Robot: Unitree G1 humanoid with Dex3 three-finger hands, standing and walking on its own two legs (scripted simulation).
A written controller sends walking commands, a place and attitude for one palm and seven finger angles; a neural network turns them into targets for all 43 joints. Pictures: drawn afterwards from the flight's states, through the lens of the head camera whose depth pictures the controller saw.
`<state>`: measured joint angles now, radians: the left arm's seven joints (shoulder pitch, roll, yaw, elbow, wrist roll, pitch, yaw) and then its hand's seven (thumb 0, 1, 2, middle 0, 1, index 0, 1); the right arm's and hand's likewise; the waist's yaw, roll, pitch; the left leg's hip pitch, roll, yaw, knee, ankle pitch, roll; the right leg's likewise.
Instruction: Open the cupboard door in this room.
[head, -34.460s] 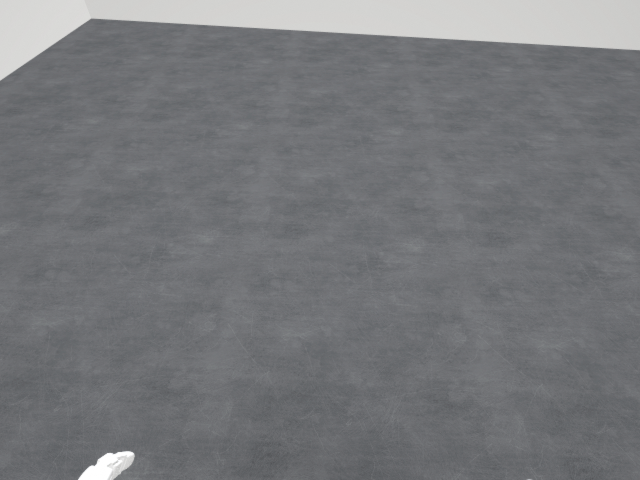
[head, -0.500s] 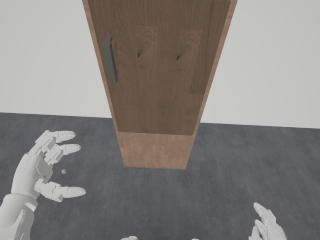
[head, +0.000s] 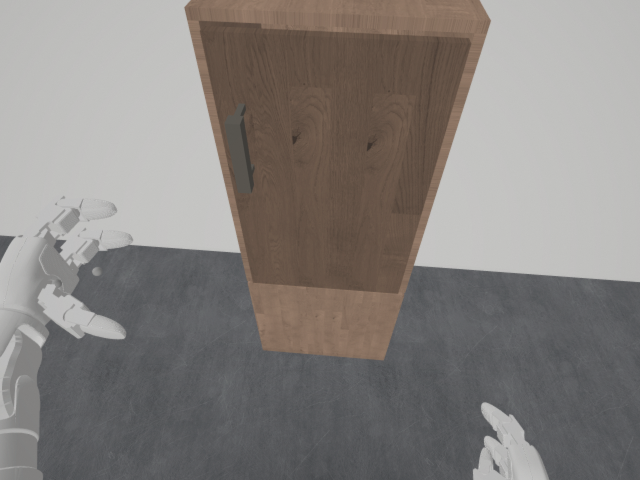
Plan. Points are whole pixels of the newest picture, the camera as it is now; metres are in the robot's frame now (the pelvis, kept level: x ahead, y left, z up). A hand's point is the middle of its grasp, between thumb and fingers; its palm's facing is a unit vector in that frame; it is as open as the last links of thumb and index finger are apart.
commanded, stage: raise the hand with hooked fingers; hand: left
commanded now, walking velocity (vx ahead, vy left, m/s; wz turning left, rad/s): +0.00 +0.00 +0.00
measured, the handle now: (243, 149) +0.57 +0.18 +0.10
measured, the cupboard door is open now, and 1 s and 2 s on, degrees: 0 0 0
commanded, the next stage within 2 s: move the hooked fingers beside the handle in 0.48 s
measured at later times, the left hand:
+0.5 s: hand (128, 278) +0.29 +0.25 +0.12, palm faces +0.02 -1.00 -0.03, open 14.0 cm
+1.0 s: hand (154, 238) +0.36 +0.24 +0.12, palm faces +0.00 -1.00 +0.00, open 14.0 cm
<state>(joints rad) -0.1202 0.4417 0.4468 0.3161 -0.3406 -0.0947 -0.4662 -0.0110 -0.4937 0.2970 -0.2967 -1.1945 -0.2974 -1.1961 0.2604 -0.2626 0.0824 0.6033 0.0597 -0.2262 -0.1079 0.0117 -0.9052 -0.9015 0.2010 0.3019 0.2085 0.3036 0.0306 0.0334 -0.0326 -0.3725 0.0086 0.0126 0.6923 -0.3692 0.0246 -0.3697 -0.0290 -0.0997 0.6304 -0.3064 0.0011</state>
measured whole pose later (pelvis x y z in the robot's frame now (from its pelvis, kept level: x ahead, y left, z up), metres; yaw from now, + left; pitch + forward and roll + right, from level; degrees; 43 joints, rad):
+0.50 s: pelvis +0.00 -0.02 +0.00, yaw -1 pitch +2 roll -1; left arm -0.09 0.41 0.44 0.35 -0.34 -0.10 -0.48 -0.01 -0.50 0.30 -0.30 -1.20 -0.30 -1.20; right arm 0.27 -0.28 0.06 0.59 0.06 -0.20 -0.11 0.01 -0.91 -0.90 0.20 0.30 0.21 0.30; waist 0.02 0.04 -0.03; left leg -0.35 0.03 0.02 0.65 -0.35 0.00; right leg -0.36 -0.01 -0.09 0.61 -0.29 -0.02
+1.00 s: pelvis -0.01 -0.01 +0.00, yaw -1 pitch +5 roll -1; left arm -0.37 0.47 0.43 0.63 -0.29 -0.13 -0.46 -0.01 -0.50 0.30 -0.30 -1.20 -0.30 -1.20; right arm 0.29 -0.29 0.06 0.60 0.06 -0.18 -0.10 0.01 -0.91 -0.90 0.20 0.30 0.21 0.30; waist -0.02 0.02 -0.03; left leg -0.42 0.03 0.03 0.69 -0.35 0.01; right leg -0.44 -0.01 -0.08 0.65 -0.30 -0.02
